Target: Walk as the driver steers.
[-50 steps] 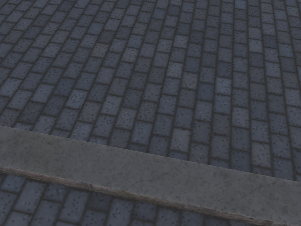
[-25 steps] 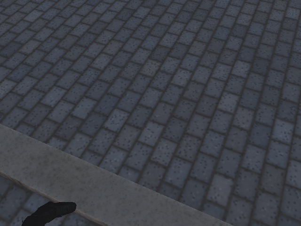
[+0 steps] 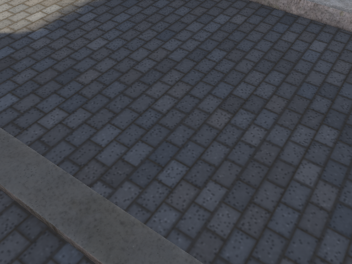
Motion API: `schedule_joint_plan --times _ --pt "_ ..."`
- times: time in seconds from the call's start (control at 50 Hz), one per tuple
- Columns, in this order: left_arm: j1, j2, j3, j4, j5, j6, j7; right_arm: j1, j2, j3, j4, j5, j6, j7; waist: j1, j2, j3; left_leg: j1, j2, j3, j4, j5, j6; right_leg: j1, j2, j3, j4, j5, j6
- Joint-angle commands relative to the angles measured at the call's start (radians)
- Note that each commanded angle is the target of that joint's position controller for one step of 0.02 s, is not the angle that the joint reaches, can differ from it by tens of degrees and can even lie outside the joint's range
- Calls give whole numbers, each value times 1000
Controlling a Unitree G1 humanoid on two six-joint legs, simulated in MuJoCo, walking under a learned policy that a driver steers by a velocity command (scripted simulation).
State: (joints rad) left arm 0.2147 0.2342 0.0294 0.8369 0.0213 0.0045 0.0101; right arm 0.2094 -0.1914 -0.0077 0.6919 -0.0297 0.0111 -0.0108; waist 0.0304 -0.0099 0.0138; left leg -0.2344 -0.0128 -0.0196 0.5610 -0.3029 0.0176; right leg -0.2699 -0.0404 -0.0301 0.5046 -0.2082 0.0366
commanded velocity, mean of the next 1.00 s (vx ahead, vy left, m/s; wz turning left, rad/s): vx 0.00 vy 0.00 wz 0.02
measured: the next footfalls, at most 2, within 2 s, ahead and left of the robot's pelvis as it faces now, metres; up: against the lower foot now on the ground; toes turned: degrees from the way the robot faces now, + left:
right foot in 1.82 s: +0.09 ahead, -0.14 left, +0.00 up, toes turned -4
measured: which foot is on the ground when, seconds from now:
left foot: down 0.00-1.00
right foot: down 0.00-1.00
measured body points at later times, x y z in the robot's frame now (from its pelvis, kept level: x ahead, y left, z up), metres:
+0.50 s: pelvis +0.03 +0.01 +0.00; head +0.04 +0.01 +0.45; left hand +0.08 +0.26 -0.15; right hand +0.09 -0.23 -0.14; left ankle +0.00 +0.11 -0.73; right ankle +0.04 -0.14 -0.73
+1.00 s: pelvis +0.03 +0.01 +0.01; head +0.04 +0.01 +0.46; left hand +0.02 +0.25 -0.15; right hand +0.03 -0.22 -0.15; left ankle +0.00 +0.11 -0.73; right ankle +0.04 -0.14 -0.73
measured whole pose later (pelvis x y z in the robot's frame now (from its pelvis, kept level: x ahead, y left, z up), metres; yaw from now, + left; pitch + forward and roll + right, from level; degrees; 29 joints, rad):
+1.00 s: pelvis +0.03 +0.01 +0.01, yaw +0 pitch -1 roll +0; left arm 0.27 0.18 0.04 1.14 0.00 0.03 0.06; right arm 0.33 -0.16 -0.02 1.04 0.00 0.00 -0.03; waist 0.02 0.00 0.03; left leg -0.14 -0.04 0.00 0.46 -0.29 0.04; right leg -0.21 -0.07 -0.01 0.45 -0.23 0.06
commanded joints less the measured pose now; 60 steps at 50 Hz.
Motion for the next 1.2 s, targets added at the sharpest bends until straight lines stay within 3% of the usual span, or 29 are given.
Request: schedule_joint_plan --times 0.02,0.16,0.32,0.74,1.2 --pt "-14 90 24 -25 -3 -20 4 6 -127 -37 -43 7 -20 -6 -15 56 7 -62 90 -113 -167 32 23 48 -21 31 -50 43 -3" --pt "7 91 28 48 -11 -13 15 31 -106 -41 8 15 -23 -2 -13 22 -25 -6 72 -87 -139 228 31 82 -30 30 -40 107 7" --pt "20 88 29 127 -17 5 27 75 -98 -48 97 21 -21 -4 -10 21 -14 22 57 -62 -140 327 26 102 -34 29 -46 140 3" --pt "63 53 27 259 -21 23 45 154 -77 -36 283 24 -16 -21 -11 17 37 22 38 -37 -189 254 14 97 -26 12 -94 95 2" --pt "154 18 11 306 -25 22 51 211 -49 -16 356 27 -11 -21 -17 14 64 14 31 -29 -210 216 14 74 -22 8 -107 70 1"
Keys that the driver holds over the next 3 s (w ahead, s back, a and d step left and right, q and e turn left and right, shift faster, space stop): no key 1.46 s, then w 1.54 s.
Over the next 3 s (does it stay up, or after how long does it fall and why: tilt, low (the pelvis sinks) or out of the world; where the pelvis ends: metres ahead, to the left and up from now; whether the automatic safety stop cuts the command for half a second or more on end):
stays up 0.71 -0.22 0.01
